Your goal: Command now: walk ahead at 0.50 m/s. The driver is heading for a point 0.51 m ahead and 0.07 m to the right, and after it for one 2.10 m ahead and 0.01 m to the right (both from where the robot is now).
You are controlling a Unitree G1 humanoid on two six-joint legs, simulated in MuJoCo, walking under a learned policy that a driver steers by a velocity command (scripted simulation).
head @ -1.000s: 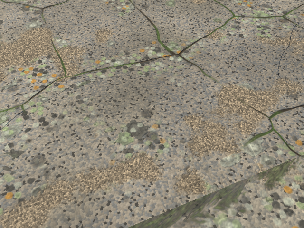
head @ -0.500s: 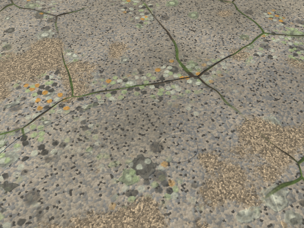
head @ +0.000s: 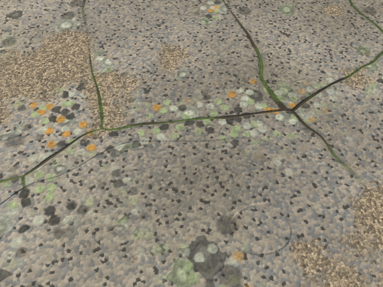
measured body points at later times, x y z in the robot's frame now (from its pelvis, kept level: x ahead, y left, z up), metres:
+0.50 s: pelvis +0.30 -0.02 -0.01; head +0.33 -0.03 +0.44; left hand +0.51 +0.21 -0.10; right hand +0.26 -0.27 -0.16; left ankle +0.12 +0.11 -0.67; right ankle +0.40 -0.10 -0.73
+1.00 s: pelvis +0.56 +0.04 -0.01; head +0.60 +0.05 +0.44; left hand +0.54 +0.30 -0.16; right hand +0.76 -0.20 -0.12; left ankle +0.68 +0.14 -0.73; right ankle +0.41 -0.10 -0.71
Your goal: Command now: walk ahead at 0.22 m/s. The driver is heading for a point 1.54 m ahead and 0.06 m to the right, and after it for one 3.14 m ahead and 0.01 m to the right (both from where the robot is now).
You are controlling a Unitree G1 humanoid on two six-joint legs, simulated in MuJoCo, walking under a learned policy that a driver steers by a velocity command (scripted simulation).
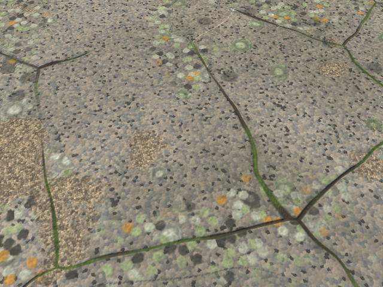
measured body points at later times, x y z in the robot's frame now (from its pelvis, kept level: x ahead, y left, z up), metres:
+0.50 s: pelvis +0.11 +0.00 +0.02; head +0.11 -0.02 +0.47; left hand +0.10 +0.27 -0.11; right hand +0.24 -0.25 -0.11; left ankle +0.13 +0.11 -0.68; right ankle +0.08 -0.11 -0.72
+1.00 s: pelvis +0.32 +0.08 +0.02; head +0.33 +0.09 +0.47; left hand +0.42 +0.35 -0.11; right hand +0.35 -0.17 -0.12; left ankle +0.31 +0.16 -0.72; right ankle +0.36 -0.08 -0.64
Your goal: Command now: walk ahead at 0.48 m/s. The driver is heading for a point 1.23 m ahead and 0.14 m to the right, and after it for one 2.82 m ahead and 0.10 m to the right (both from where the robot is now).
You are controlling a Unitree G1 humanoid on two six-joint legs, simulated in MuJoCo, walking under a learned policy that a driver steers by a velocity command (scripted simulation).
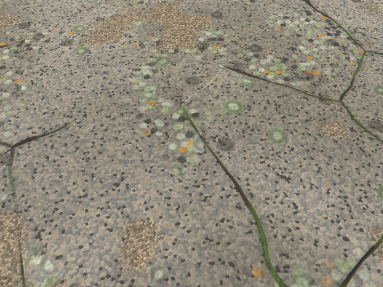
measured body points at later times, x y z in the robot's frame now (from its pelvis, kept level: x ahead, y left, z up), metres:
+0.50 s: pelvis +0.28 -0.06 -0.01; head +0.31 -0.07 +0.44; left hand +0.38 +0.20 -0.14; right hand +0.34 -0.33 -0.15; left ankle +0.23 +0.09 -0.65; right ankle +0.34 -0.14 -0.75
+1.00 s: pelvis +0.56 +0.01 -0.01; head +0.59 +0.03 +0.44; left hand +0.60 +0.28 -0.16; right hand +0.69 -0.25 -0.13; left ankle +0.63 +0.10 -0.75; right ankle +0.45 -0.13 -0.65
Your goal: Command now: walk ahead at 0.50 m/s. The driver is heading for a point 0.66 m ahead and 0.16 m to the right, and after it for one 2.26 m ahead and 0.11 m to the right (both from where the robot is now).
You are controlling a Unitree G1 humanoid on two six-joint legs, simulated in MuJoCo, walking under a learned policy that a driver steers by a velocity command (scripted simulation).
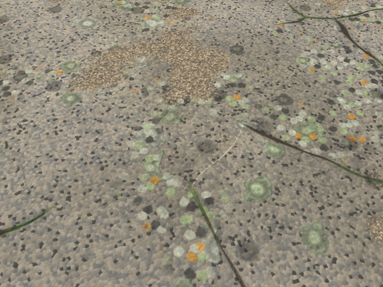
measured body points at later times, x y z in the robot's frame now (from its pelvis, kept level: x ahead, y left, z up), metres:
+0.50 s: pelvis +0.29 -0.05 -0.01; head +0.33 -0.06 +0.44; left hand +0.48 +0.20 -0.11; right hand +0.26 -0.32 -0.16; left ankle +0.10 +0.09 -0.67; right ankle +0.39 -0.14 -0.73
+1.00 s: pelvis +0.58 -0.01 -0.01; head +0.61 +0.00 +0.44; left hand +0.56 +0.26 -0.15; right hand +0.77 -0.27 -0.10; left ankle +0.70 +0.10 -0.73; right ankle +0.40 -0.14 -0.71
